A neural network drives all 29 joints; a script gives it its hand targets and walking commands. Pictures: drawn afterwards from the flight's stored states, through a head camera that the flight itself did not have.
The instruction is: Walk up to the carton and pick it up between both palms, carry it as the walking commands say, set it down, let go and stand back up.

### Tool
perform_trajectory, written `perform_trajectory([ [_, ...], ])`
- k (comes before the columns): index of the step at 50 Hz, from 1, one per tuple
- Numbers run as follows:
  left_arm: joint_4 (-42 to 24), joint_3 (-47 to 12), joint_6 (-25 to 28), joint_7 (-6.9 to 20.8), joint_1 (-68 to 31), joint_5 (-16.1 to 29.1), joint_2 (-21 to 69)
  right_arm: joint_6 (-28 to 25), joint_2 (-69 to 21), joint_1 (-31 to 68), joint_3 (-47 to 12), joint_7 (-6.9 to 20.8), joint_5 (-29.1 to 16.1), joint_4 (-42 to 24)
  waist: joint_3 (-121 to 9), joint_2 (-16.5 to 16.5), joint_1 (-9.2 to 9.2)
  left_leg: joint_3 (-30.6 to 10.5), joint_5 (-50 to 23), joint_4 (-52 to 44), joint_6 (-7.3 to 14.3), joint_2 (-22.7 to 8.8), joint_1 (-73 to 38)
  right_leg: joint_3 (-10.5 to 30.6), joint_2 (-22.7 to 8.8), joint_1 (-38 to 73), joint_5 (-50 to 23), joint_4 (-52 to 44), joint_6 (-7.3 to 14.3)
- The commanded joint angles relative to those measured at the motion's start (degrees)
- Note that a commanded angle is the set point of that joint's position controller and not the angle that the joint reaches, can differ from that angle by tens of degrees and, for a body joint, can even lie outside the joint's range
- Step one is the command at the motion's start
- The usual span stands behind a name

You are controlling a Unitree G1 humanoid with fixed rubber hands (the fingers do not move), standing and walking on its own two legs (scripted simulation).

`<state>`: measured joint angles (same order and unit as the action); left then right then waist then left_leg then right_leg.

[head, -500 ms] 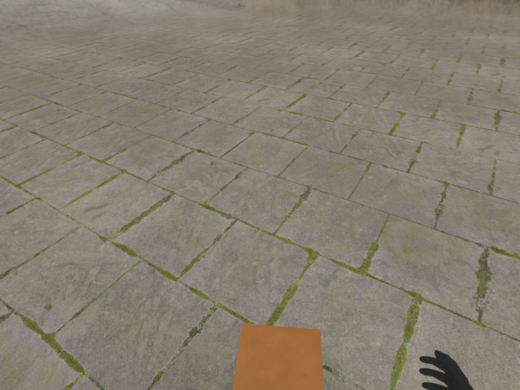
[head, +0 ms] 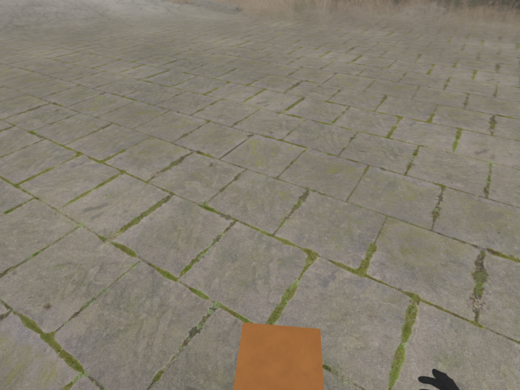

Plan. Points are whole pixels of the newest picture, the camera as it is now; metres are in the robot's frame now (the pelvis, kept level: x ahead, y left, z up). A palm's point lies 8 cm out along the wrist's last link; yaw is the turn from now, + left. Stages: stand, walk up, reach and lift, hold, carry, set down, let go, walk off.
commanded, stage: stand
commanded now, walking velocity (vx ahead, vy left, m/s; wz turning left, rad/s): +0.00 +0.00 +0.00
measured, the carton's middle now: (278, 374) +0.44 -0.02 -0.66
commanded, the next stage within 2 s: none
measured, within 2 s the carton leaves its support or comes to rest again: neither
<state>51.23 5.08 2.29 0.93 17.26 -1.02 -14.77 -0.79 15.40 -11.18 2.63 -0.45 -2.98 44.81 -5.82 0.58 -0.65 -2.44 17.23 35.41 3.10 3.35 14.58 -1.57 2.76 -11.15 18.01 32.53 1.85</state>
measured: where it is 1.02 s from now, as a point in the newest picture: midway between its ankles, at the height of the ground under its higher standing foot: outside the picture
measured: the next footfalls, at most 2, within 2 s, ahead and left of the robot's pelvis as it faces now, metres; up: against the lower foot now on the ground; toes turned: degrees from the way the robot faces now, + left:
none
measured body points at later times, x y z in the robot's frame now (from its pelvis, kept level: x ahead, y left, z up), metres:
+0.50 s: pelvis -0.01 +0.00 +0.00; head -0.08 +0.01 +0.45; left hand +0.04 +0.28 -0.14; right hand +0.10 -0.27 -0.10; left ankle +0.02 +0.08 -0.73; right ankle +0.00 -0.10 -0.73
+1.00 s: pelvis -0.02 +0.00 +0.01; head -0.07 +0.01 +0.45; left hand +0.01 +0.28 -0.14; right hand +0.08 -0.27 -0.11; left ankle +0.02 +0.08 -0.73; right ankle +0.00 -0.10 -0.73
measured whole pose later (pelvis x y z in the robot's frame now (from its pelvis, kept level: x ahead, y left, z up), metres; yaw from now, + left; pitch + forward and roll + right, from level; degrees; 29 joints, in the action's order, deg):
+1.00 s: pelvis -0.02 +0.00 +0.01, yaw +0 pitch -3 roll -2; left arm 62.7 5.1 2.4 0.9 16.6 -1.0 -15.2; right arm -1.4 15.8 -11.2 1.3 -0.6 -3.0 55.7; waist -4.0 0.9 -0.7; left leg -2.5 12.9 31.1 3.2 3.2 14.8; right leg -1.6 2.8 -11.2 13.4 27.8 1.6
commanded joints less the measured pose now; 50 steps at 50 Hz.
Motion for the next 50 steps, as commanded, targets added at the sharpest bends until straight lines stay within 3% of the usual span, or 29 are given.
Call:
perform_trajectory([
  [1, -6.13, 1.76, 2.71, -1.28, -5.12, -0.80, -13.33, -3.67, 13.48, 3.14, 2.99, -0.81, 5.80, -1.77, 5.93, 1.62, 1.55, -11.74, -3.32, -13.12, 1.55, -8.58, 1.95, 11.54, -6.75, -4.41, -5.02, -10.04, 1.06],
  [3, -5.32, 1.68, 2.49, -1.36, -5.35, -0.83, -13.19, -3.69, 13.19, 2.46, 2.77, -1.04, 5.87, -0.93, 5.55, 1.65, 1.08, -11.85, -5.92, -13.11, 2.06, -9.11, 1.13, 11.76, -6.94, -4.57, -5.87, -9.74, 0.91],
  [4, -4.75, 1.62, 2.47, -1.37, -4.44, -0.70, -13.09, -3.71, 13.31, 2.84, 2.79, -1.13, 5.86, -0.61, 5.93, 3.76, 1.33, -11.89, -4.39, -13.60, 1.85, -9.16, 0.94, 11.43, -6.50, -4.85, -4.74, -9.70, 0.86],
  [10, -2.94, 1.27, 2.67, -1.41, -5.01, -0.79, -13.68, -3.50, 12.84, 3.32, 2.11, -1.09, 5.19, 1.22, 7.28, 1.48, 1.10, -10.74, -5.90, -13.39, 1.52, -8.29, 0.95, 12.27, -7.33, -4.53, -5.62, -11.56, 1.04],
  [13, -1.75, 1.19, 2.62, -1.43, -4.13, -0.40, -13.48, -3.74, 13.01, 3.16, 1.90, -1.08, 5.10, 2.20, 6.65, 2.39, 1.49, -11.46, -6.61, -13.97, 1.41, -8.80, 0.18, 11.68, -6.92, -3.96, -5.47, -10.97, 0.93],
  [17, -0.13, 0.82, 2.10, -1.20, -4.30, -0.58, -13.11, -3.77, 14.09, 3.38, 1.97, -1.18, 5.18, 3.66, 10.40, 2.36, 1.26, -12.27, -1.17, -15.78, 1.56, -9.18, 2.40, 11.92, -6.85, -5.27, -3.23, -12.19, 1.10],
  [18, 0.35, 1.09, 2.21, -1.33, -2.89, -0.44, -13.08, -3.61, 13.54, 2.96, 1.67, -1.19, 5.17, 4.06, 9.65, 3.81, 1.72, -12.06, 0.67, -16.39, 1.48, -9.01, 2.13, 11.85, -6.85, -4.42, -3.22, -12.02, 1.20],
  [19, 0.75, 0.92, 2.20, -1.18, -4.12, -0.64, -13.55, -3.70, 13.76, 2.81, 1.57, -1.11, 5.05, 4.44, 9.03, 2.30, 0.83, -12.24, 0.98, -16.65, 1.24, -9.16, 2.02, 11.49, -6.73, -4.68, -2.59, -12.18, 1.01],
  [21, 0.99, 1.34, 2.45, -1.38, -4.62, -0.75, -14.19, -3.58, 12.89, 4.60, 1.54, -0.96, 5.23, 4.59, 9.62, 4.16, 1.85, -13.40, 3.18, -17.59, 1.34, -9.57, 2.97, 11.13, -6.61, -4.54, -1.80, -11.59, 0.99],
  [22, 1.47, 1.26, 2.34, -1.28, -3.81, -0.43, -14.26, -3.78, 13.85, 4.04, 1.77, -0.99, 5.15, 5.07, 10.58, 3.76, 1.52, -13.74, 3.99, -18.32, 1.29, -9.68, 3.72, 11.22, -6.65, -4.26, -1.98, -11.85, 0.81],
  [26, 2.79, 0.93, 2.17, -1.26, -4.31, -0.46, -13.79, -3.54, 13.24, 3.88, 1.48, -1.06, 4.88, 6.32, 9.78, 2.96, 1.20, -12.84, 0.77, -17.58, 1.21, -9.53, 1.96, 11.64, -7.11, -4.08, -2.56, -12.85, 1.16],
  [27, 2.95, 1.07, 2.16, -1.49, -3.90, -0.53, -13.71, -3.57, 12.77, 3.51, 1.27, -1.18, 5.02, 6.42, 10.33, 4.05, 1.33, -12.64, 0.03, -17.55, 1.18, -9.30, 2.30, 11.47, -7.33, -3.88, -3.25, -12.84, 1.06],
  [28, 3.38, 0.94, 2.26, -1.34, -3.54, -0.30, -13.56, -3.79, 12.87, 3.59, 1.23, -1.17, 4.89, 6.91, 11.17, 2.53, 1.51, -12.96, -0.33, -17.72, 1.24, -9.49, 3.02, 11.42, -7.23, -3.65, -3.57, -12.70, 1.08],
  [31, 4.19, 0.97, 2.11, -1.36, -3.74, -0.49, -13.75, -3.69, 13.28, 3.28, 1.33, -1.11, 5.06, 7.72, 10.95, 2.27, 1.45, -13.77, 3.07, -18.24, 1.41, -9.64, 3.34, 11.73, -7.43, -3.88, -1.03, -13.13, 1.43],
  [35, 4.64, 0.99, 2.29, -1.33, -4.13, -0.56, -14.07, -3.61, 14.08, 4.04, 1.45, -1.04, 5.04, 8.41, 12.30, 4.42, 1.53, -14.00, 5.57, -19.63, 1.40, -9.94, 3.97, 11.58, -7.27, -4.06, -0.41, -13.34, 1.27],
  [37, 5.19, 0.78, 2.15, -1.08, -4.31, -0.45, -13.57, -3.46, 13.90, 3.22, 1.33, -1.04, 4.80, 8.76, 11.21, 2.94, 0.64, -13.41, 5.41, -19.95, 1.12, -9.51, 2.81, 11.47, -6.85, -3.90, -1.03, -13.91, 1.05],
  [38, 5.30, 0.82, 2.15, -1.20, -4.28, -0.47, -13.97, -3.24, 13.73, 3.32, 1.17, -1.12, 5.02, 9.04, 13.71, 4.12, 1.30, -13.72, 5.53, -20.37, 1.22, -9.82, 4.30, 11.27, -6.93, -4.20, -1.54, -13.31, 1.22],
  [42, 6.28, 1.00, 1.89, -1.37, -3.65, -0.42, -13.69, -3.14, 13.29, 3.18, 1.06, -1.05, 4.94, 9.30, 12.23, 5.27, 1.13, -13.94, 5.64, -20.52, 0.97, -9.77, 3.56, 10.93, -6.98, -3.60, -1.53, -13.27, 0.96],
  [45, 6.49, 1.17, 1.92, -1.36, -3.42, -0.25, -14.33, -3.36, 13.26, 3.18, 1.01, -1.06, 4.65, 9.92, 12.54, 3.36, 1.37, -14.44, 5.47, -21.16, 1.04, -10.09, 3.77, 10.87, -6.94, -2.88, -1.57, -13.20, 1.29],
  [47, 6.65, 0.94, 1.82, -1.31, -3.94, -0.38, -13.61, -3.42, 14.12, 3.58, 1.16, -1.07, 4.71, 10.00, 11.89, 4.70, 0.94, -14.15, 6.99, -20.84, 0.93, -9.76, 2.91, 10.98, -6.97, -3.30, -1.49, -13.41, 1.28],
  [50, 6.65, 0.66, 1.83, -1.25, -4.71, -0.18, -14.01, -3.36, 13.78, 4.14, 0.83, -1.28, 4.49, 9.78, 11.54, 2.86, 1.03, -13.59, 2.69, -19.82, 1.11, -9.86, 2.08, 11.06, -7.46, -3.10, -2.82, -14.08, 1.17],
])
